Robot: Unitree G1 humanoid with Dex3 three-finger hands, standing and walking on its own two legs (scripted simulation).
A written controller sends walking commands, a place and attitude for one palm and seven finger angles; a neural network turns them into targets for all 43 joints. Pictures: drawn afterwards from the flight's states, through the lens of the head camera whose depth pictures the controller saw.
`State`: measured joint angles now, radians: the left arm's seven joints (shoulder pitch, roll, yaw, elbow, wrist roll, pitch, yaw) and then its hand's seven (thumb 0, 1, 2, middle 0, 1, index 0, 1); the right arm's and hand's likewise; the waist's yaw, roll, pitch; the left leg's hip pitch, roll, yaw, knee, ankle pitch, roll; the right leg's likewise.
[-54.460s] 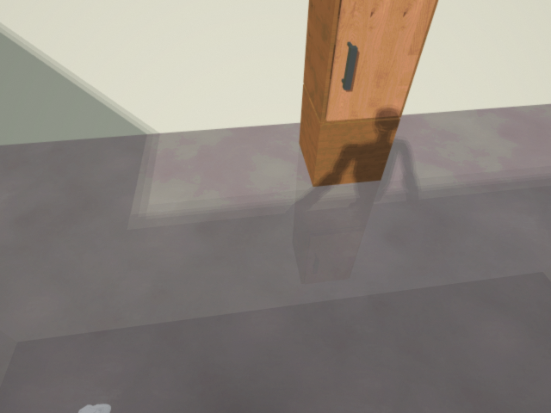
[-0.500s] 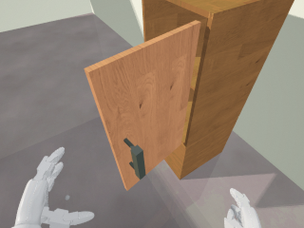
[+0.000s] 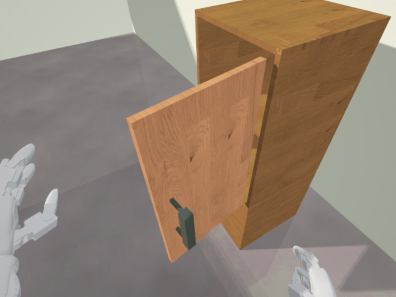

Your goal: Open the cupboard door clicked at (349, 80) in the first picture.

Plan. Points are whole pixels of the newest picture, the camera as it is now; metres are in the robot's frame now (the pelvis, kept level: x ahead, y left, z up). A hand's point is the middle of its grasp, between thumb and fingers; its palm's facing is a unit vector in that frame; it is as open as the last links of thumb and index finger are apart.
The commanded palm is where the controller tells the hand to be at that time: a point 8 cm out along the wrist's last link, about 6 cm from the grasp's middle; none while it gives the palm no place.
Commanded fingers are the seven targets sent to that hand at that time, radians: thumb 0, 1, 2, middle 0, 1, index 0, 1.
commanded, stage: draw the hand back to the body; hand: left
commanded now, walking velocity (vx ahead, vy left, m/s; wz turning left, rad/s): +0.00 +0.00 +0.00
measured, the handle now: (182, 223) +0.32 +0.10 -0.09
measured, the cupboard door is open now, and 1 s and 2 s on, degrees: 100 100 100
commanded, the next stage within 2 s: step back with the hand held close in 0.36 s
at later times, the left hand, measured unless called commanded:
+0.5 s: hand (51, 222) +0.17 +0.25 +0.15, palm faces +0.45 -0.80 -0.40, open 7.4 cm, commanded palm +0.13 +0.28 +0.18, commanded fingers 0.00 0.90 0.90 -0.20 -0.30 -0.20 -0.30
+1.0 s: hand (24, 248) +0.13 +0.27 +0.15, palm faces +0.35 -0.78 -0.51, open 7.4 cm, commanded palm +0.07 +0.31 +0.18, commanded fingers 0.00 0.90 0.90 -0.20 -0.30 -0.20 -0.30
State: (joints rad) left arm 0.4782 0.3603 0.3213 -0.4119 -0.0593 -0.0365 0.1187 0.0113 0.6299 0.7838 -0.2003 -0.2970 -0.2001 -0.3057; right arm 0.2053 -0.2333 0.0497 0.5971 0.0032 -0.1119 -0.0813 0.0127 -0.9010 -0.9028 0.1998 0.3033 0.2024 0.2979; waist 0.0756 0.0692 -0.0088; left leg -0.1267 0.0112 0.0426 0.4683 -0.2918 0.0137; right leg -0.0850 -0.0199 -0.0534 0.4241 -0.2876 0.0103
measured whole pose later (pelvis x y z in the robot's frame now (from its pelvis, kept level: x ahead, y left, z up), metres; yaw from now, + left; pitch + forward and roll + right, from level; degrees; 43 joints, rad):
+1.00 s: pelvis -0.07 +0.01 +0.00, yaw -1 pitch +0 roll -1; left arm 0.56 0.42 0.39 -0.47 -0.04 -0.16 0.13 0.02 0.89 0.90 -0.21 -0.30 -0.21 -0.31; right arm 0.18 -0.24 0.00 0.55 0.01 -0.01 -0.09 0.01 -0.90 -0.90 0.20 0.30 0.20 0.30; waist 0.01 0.03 0.05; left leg -0.30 0.02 0.07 0.48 -0.18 0.04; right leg -0.26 -0.02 -0.03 0.42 -0.16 0.02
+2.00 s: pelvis -0.19 +0.01 -0.02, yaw -1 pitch +0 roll -2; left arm 0.60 0.46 0.44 -0.47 -0.06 -0.22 0.14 0.01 0.88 0.90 -0.22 -0.30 -0.22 -0.31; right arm 0.29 -0.27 -0.02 0.66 0.00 -0.09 -0.11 0.01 -0.90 -0.90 0.20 0.30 0.20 0.30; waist -0.01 0.01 -0.08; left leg -0.41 0.00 -0.01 0.60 -0.20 0.01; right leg -0.05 0.05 0.02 0.49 -0.43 -0.01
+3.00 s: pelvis -0.24 -0.01 +0.00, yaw +0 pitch -1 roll -1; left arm 0.33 0.16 -0.01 1.09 0.01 0.04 0.00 0.02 0.91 0.90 -0.20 -0.30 -0.20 -0.30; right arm 0.26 -0.24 0.01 1.06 -0.02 0.03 -0.02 0.01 -0.91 -0.90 0.20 0.30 0.20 0.30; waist 0.00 -0.03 0.09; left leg -0.33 -0.02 -0.07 0.47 -0.12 0.00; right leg -0.14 0.05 -0.05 0.46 -0.29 -0.05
